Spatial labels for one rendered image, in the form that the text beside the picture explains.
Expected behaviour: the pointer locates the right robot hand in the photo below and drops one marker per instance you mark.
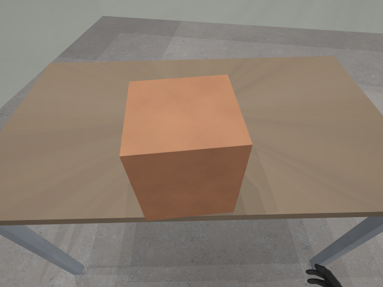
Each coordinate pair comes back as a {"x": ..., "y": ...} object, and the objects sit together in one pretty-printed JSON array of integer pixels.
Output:
[{"x": 321, "y": 271}]

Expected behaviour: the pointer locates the table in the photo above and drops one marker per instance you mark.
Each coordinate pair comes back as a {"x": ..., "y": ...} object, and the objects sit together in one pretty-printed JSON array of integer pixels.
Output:
[{"x": 317, "y": 148}]

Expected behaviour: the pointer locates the carton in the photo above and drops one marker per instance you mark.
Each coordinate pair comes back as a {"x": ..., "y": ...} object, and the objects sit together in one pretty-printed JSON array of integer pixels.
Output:
[{"x": 185, "y": 146}]

